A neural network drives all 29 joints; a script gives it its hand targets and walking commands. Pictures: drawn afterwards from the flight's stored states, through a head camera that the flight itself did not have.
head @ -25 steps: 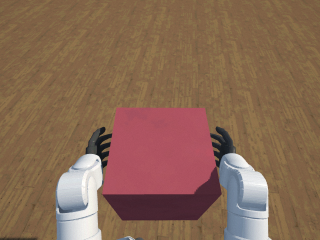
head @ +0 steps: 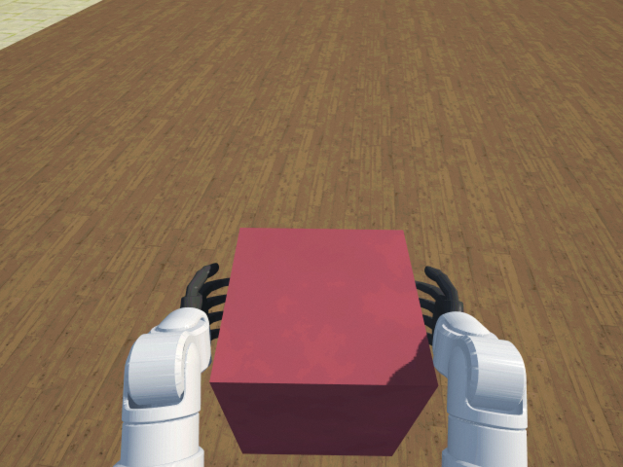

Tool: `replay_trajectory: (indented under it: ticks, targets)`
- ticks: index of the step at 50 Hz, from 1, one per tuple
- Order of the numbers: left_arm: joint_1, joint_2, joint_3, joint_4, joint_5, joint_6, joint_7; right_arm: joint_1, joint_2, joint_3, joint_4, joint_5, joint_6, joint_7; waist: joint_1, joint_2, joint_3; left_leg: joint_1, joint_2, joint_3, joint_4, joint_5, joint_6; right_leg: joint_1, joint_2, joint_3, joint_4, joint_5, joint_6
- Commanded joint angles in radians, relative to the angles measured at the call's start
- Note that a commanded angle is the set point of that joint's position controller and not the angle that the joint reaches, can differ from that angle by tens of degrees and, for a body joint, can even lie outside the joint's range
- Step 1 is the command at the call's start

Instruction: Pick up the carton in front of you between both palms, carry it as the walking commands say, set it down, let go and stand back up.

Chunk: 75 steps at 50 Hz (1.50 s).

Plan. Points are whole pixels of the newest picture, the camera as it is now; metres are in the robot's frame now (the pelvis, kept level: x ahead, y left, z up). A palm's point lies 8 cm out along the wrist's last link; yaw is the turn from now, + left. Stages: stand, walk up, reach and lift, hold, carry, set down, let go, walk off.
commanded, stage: carry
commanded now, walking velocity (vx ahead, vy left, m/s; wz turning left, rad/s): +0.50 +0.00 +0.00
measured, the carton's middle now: (319, 346) +0.27 +0.00 +0.02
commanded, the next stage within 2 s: none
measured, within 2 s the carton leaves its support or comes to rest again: neither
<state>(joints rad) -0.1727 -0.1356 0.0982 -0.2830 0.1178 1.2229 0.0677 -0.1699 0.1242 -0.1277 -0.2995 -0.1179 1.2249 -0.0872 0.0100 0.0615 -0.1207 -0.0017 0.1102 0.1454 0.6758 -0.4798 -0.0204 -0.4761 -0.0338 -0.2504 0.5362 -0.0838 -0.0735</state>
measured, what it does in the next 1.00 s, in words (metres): walks ahead: left foot, then right foot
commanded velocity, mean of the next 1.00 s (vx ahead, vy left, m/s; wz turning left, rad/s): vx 0.50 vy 0.00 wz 0.00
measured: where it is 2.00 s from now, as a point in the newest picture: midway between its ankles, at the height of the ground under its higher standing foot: (308, 283)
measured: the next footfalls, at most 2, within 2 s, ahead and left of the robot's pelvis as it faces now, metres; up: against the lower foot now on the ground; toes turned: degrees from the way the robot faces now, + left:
left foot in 0.42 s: +0.46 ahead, +0.14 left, +0.00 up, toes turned +13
right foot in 0.94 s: +0.78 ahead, -0.09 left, +0.00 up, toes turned -13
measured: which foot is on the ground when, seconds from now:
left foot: down 0.00-0.00, up 0.02-0.40, down 0.42-0.96, up 0.98-1.00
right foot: down 0.00-0.42, up 0.44-0.92, down 0.94-1.00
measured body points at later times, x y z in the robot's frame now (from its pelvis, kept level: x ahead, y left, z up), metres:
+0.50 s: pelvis +0.33 +0.05 +0.01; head +0.32 +0.06 +0.46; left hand +0.61 +0.19 +0.09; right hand +0.60 -0.11 +0.10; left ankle +0.42 +0.13 -0.72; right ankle +0.15 -0.08 -0.65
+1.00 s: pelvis +0.65 +0.01 +0.01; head +0.65 +0.00 +0.46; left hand +0.92 +0.16 +0.08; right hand +0.93 -0.14 +0.07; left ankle +0.46 +0.13 -0.66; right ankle +0.74 -0.08 -0.72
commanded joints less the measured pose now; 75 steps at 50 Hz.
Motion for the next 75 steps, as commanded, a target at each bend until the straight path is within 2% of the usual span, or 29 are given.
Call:
replay_trajectory:
  ticks: [1,3,5,7,10,18,21,22,23,24,27,32,39,42,45,46,47,48,49,51,53,56,64,68,69,70,71,73,75]
  targets:
    - [-0.403,-0.898,-0.671,-0.034,-0.379,-0.009,-0.232,-0.471,0.869,0.728,-0.061,0.411,0.016,0.27,0.017,-0.283,-0.316,-0.688,-0.098,-0.099,0.699,-0.007,0.01,0.781,-0.42,0.726,-0.302,-0.054,-0.206]
    - [-0.421,-0.968,-0.699,-0.061,-0.401,-0.027,-0.236,-0.457,0.921,0.725,-0.059,0.411,-0.013,0.274,0.009,-0.117,-0.304,-0.669,0.002,-0.166,0.641,0.1,0.051,0.637,-0.348,0.507,-0.249,0.108,-0.119]
    - [-0.449,-1.012,-0.722,-0.078,-0.404,-0.053,-0.244,-0.512,0.983,0.769,-0.1,0.423,-0.041,0.276,0.004,-0.109,-0.285,-0.627,0.027,-0.154,0.498,0.163,0.048,0.552,-0.304,0.39,-0.3,0.018,-0.058]
    - [-0.419,-0.999,-0.723,-0.093,-0.416,-0.065,-0.25,-0.413,0.985,0.764,-0.05,0.397,-0.057,0.266,0.002,-0.166,-0.253,-0.601,0.025,-0.113,0.388,0.196,0.034,0.49,-0.28,0.294,-0.34,-0.016,-0.049]
    - [-0.384,-0.973,-0.741,-0.106,-0.427,-0.072,-0.258,-0.38,0.977,0.772,-0.078,0.388,-0.073,0.255,0.005,-0.176,-0.206,-0.622,0.019,-0.051,0.157,0.245,0.005,0.5,-0.262,0.231,-0.386,-0.017,-0.073]
    - [-0.354,-0.851,-0.704,-0.15,-0.388,-0.038,-0.242,-0.397,0.854,0.761,-0.136,0.404,-0.026,0.253,0.011,-0.235,-0.092,-0.52,-0.026,0.064,-0.189,0.438,0.023,0.57,-0.216,0.093,-0.303,0.195,-0.013]
    - [-0.394,-0.797,-0.707,-0.163,-0.388,-0.008,-0.223,-0.367,0.813,0.73,-0.112,0.403,0.001,0.252,-0.025,-0.128,-0.196,-0.058,-0.088,0.128,-0.227,0.33,0.034,0.382,-0.146,0.008,0.047,0.272,0.044]
    - [-0.422,-0.773,-0.699,-0.187,-0.397,0.004,-0.219,-0.383,0.779,0.715,-0.118,0.399,0.007,0.252,-0.042,0.027,-0.233,0.075,0.114,-0.185,-0.343,0.172,0.075,0.212,-0.074,-0.014,0.306,0.04,0.093]
    - [-0.462,-0.784,-0.712,-0.197,-0.41,0.023,-0.218,-0.378,0.768,0.685,-0.054,0.39,0.012,0.254,-0.036,0.311,-0.284,0.288,0.325,-0.606,-0.462,0.142,0.212,-0.111,0.045,0.058,0.574,-0.337,0.125]
    - [-0.424,-0.787,-0.713,-0.168,-0.399,0.025,-0.22,-0.372,0.802,0.698,-0.086,0.416,0.014,0.257,-0.032,0.248,-0.282,0.288,0.335,-0.581,-0.463,0.276,0.235,-0.207,0.012,0.186,0.724,-0.418,0.098]
    - [-0.495,-0.876,-0.726,-0.133,-0.412,0.007,-0.233,-0.432,0.916,0.714,-0.066,0.41,0.001,0.268,-0.026,0.005,-0.258,0.125,0.273,-0.331,-0.437,0.479,0.169,-0.202,-0.1,0.245,0.642,-0.25,0.051]
    - [-0.425,-0.927,-0.729,-0.135,-0.388,-0.023,-0.214,-0.432,0.915,0.737,-0.116,0.437,-0.013,0.275,-0.021,0.047,-0.223,0.053,0.214,-0.133,-0.532,0.359,0.151,-0.176,-0.092,0.173,0.383,-0.12,0.082]
    - [-0.393,-0.886,-0.716,-0.116,-0.372,0.0,-0.21,-0.385,0.861,0.718,-0.09,0.41,-0.001,0.274,-0.027,0.062,-0.105,0.125,0.148,-0.011,-0.51,0.655,0.135,-0.176,-0.057,0.086,0.059,0.052,0.084]
    - [-0.41,-0.878,-0.705,-0.115,-0.378,0.002,-0.224,-0.401,0.87,0.726,-0.066,0.411,0.002,0.277,-0.027,0.064,-0.054,0.088,0.164,0.025,-0.507,0.631,0.123,-0.077,-0.072,0.069,-0.007,0.088,0.059]
    - [-0.406,-0.877,-0.706,-0.104,-0.386,-0.002,-0.231,-0.409,0.864,0.726,-0.072,0.399,-0.003,0.27,-0.015,0.119,-0.08,0.074,0.132,0.081,-0.33,0.814,0.082,0.142,-0.002,-0.01,-0.07,0.013,0.039]
    - [-0.406,-0.882,-0.699,-0.093,-0.392,-0.005,-0.231,-0.406,0.873,0.728,-0.067,0.404,-0.002,0.27,-0.002,0.055,-0.156,0.006,0.084,0.128,-0.135,0.847,0.057,0.341,0.053,-0.051,-0.105,-0.054,0.042]
    - [-0.392,-0.889,-0.692,-0.084,-0.387,-0.006,-0.235,-0.43,0.864,0.727,-0.091,0.407,-0.003,0.272,0.025,-0.001,-0.234,-0.163,0.049,0.114,0.077,0.667,0.031,0.563,-0.038,0.076,-0.103,-0.116,0.031]
    - [-0.392,-0.863,-0.683,-0.067,-0.375,-0.015,-0.238,-0.46,0.874,0.751,-0.126,0.413,0.002,0.269,0.024,-0.294,-0.329,-0.459,-0.044,0.073,0.399,0.381,-0.021,0.785,-0.345,0.58,-0.205,-0.266,-0.102]
    - [-0.361,-0.9,-0.686,-0.027,-0.385,-0.021,-0.236,-0.438,0.862,0.742,-0.089,0.407,0.001,0.27,0.019,-0.38,-0.296,-0.635,-0.114,-0.036,0.556,0.005,-0.016,0.792,-0.389,0.754,-0.326,-0.084,-0.162]
    - [-0.394,-0.966,-0.699,-0.085,-0.412,-0.04,-0.245,-0.446,0.917,0.752,-0.105,0.409,-0.023,0.271,0.014,-0.223,-0.284,-0.674,-0.009,-0.146,0.642,0.039,0.046,0.68,-0.359,0.527,-0.269,0.094,-0.128]
    - [-0.439,-0.993,-0.71,-0.095,-0.412,-0.052,-0.248,-0.447,0.985,0.773,-0.073,0.412,-0.04,0.27,0.002,-0.116,-0.265,-0.61,0.045,-0.153,0.489,0.162,0.045,0.558,-0.312,0.397,-0.308,0.034,-0.059]
    - [-0.38,-0.984,-0.73,-0.124,-0.416,-0.074,-0.257,-0.362,0.99,0.774,-0.079,0.385,-0.069,0.262,0.006,-0.156,-0.247,-0.604,0.024,-0.086,0.329,0.208,0.022,0.522,-0.274,0.289,-0.366,-0.019,-0.055]
    - [-0.332,-0.889,-0.715,-0.158,-0.399,-0.061,-0.248,-0.392,0.902,0.791,-0.159,0.414,-0.054,0.248,0.005,-0.232,-0.137,-0.484,-0.06,0.048,-0.112,0.438,-0.002,0.518,-0.205,0.046,-0.249,0.51,-0.002]
    - [-0.342,-0.823,-0.686,-0.159,-0.386,-0.024,-0.232,-0.386,0.82,0.752,-0.154,0.412,-0.011,0.254,-0.011,-0.172,-0.16,-0.13,-0.07,0.093,-0.36,0.718,-0.007,0.416,-0.14,0.002,-0.009,0.43,0.092]
    - [-0.356,-0.785,-0.68,-0.16,-0.381,-0.017,-0.228,-0.392,0.815,0.75,-0.147,0.408,-0.001,0.257,-0.016,-0.096,-0.207,0.016,0.051,-0.024,-0.327,0.981,-0.002,0.322,-0.108,0.019,0.109,0.184,0.126]
    - [-0.395,-0.785,-0.689,-0.176,-0.387,0.003,-0.225,-0.403,0.812,0.727,-0.117,0.406,0.003,0.258,-0.022,0.124,-0.324,0.285,0.273,-0.248,-0.215,1.359,0.139,0.124,-0.062,0.08,0.292,-0.239,0.149]
    - [-0.377,-0.789,-0.703,-0.18,-0.394,0.012,-0.225,-0.296,0.799,0.704,-0.051,0.388,0.003,0.256,-0.024,0.165,-0.378,0.285,0.313,-0.329,-0.277,1.279,0.216,0.088,-0.014,0.136,0.359,-0.504,0.143]
    - [-0.409,-0.847,-0.719,-0.142,-0.393,0.006,-0.236,-0.349,0.869,0.689,-0.061,0.385,-0.002,0.259,-0.016,0.106,-0.344,0.188,0.262,-0.235,-0.334,1.078,0.16,0.102,-0.049,0.222,0.238,-0.516,0.113]
    - [-0.471,-0.906,-0.738,-0.164,-0.421,-0.006,-0.241,-0.394,0.916,0.708,-0.083,0.391,-0.018,0.263,-0.016,0.09,-0.312,0.099,0.193,-0.15,-0.359,0.857,0.126,0.157,-0.035,0.197,0.04,-0.455,0.104]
